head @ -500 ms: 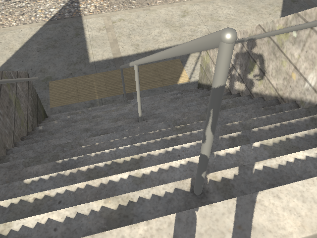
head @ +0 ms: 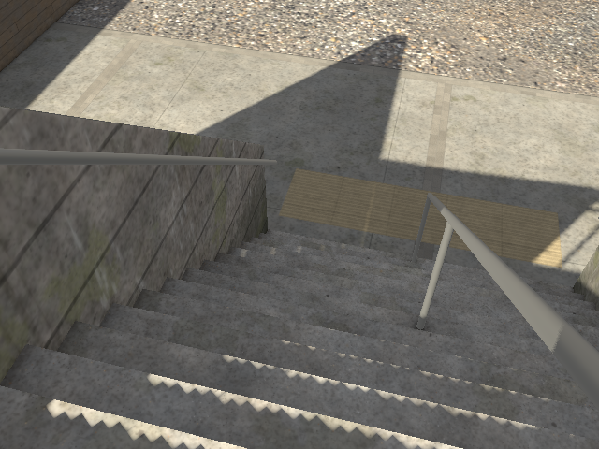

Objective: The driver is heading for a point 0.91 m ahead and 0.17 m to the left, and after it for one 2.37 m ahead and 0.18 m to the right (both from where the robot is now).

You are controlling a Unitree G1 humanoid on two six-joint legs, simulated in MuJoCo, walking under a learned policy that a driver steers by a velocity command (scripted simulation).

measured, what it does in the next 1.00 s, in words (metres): goes down, turning left: left foot 0.21 m lower, then right foot 0.20 m lower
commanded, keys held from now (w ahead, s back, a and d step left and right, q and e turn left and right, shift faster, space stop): w+q+shift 0.28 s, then w+shift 0.72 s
